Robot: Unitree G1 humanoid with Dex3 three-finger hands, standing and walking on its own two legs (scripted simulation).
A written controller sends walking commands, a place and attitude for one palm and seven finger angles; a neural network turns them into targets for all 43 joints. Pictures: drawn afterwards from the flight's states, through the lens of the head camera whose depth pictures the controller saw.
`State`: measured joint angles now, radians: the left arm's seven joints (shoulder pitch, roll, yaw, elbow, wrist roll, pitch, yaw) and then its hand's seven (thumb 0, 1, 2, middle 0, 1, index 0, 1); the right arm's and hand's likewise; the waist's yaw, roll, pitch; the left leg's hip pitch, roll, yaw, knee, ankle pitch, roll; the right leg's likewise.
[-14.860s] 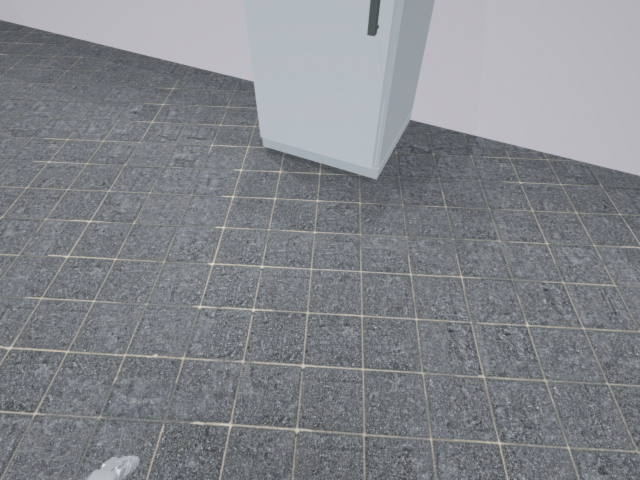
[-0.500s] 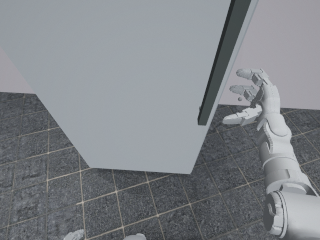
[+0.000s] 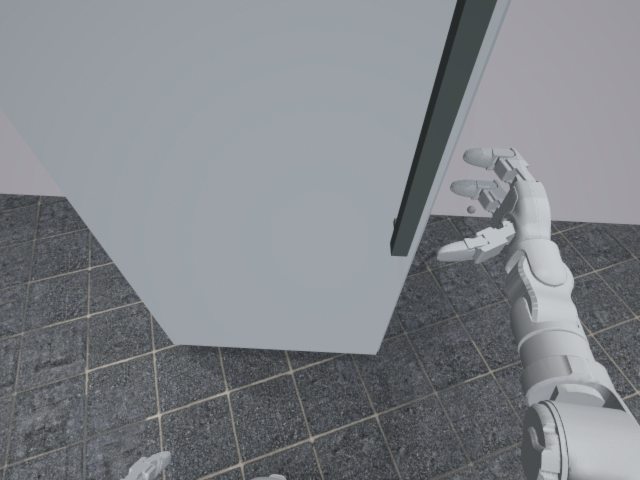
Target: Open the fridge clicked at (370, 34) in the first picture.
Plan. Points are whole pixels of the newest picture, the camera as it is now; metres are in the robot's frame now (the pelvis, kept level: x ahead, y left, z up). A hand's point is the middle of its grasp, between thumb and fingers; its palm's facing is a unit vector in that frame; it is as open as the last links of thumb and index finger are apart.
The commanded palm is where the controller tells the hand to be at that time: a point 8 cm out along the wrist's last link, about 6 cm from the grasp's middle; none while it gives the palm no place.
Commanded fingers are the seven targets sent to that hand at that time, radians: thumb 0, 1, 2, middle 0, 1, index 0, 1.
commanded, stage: move the hooked fingers beside the handle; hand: right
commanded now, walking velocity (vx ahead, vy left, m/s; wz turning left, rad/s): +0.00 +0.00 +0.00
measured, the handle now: (430, 127) +0.50 -0.06 +0.18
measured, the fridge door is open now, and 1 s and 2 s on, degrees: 0 0 0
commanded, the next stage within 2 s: feel for the door with the fingertips in 0.26 s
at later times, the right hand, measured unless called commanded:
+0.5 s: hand (465, 213) +0.43 -0.12 +0.11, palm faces -0.08 +1.00 +0.00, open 14.0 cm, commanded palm +0.41 -0.17 +0.11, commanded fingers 0.00 0.50 -0.30 0.30 1.20 0.30 1.20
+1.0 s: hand (450, 203) +0.45 -0.11 +0.11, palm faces -0.06 +1.00 -0.01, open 14.0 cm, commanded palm +0.42 -0.15 +0.11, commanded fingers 0.00 0.50 -0.30 0.30 1.20 0.30 1.20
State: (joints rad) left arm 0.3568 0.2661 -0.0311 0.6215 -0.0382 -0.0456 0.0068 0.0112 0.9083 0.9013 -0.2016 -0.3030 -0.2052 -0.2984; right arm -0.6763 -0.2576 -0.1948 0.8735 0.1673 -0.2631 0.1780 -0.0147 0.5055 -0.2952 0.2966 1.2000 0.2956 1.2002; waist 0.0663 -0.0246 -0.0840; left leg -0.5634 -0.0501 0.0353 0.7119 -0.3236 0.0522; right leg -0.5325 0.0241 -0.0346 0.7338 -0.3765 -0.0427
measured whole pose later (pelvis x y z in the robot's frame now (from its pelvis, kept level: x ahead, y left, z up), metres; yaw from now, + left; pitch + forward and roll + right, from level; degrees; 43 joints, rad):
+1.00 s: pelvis -0.01 +0.00 +0.00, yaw +0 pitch +10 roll +0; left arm 0.37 0.26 -0.03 0.63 -0.03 -0.05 0.01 0.01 0.91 0.90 -0.20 -0.30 -0.21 -0.30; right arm -0.75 -0.23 -0.17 0.95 0.14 -0.29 0.09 -0.01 0.51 -0.30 0.30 1.20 0.30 1.20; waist 0.08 -0.02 -0.07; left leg -0.58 -0.05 0.03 0.72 -0.32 0.06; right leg -0.55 0.02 -0.04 0.74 -0.37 -0.04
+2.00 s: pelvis +0.00 +0.00 +0.00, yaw +0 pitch +11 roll +0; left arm 0.36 0.25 -0.03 0.62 -0.01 -0.03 -0.01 0.01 0.91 0.90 -0.20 -0.30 -0.21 -0.30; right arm -0.77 -0.16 -0.14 0.96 0.11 -0.30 0.02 -0.01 0.50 -0.30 0.30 1.20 0.30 1.20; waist 0.09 -0.03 -0.08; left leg -0.60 -0.05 0.03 0.73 -0.33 0.05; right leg -0.56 0.03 -0.04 0.74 -0.37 -0.04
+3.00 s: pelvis +0.00 +0.00 +0.00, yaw +0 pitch +10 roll +0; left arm 0.35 0.25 -0.02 0.64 -0.01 -0.04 -0.01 0.01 0.91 0.90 -0.20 -0.30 -0.20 -0.30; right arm -0.75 -0.11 -0.09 0.94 0.11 -0.30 -0.02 -0.01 0.51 -0.30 0.30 1.20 0.30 1.20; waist 0.08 -0.03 -0.08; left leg -0.58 -0.05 0.04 0.71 -0.32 0.06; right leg -0.54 0.03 -0.03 0.72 -0.36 -0.04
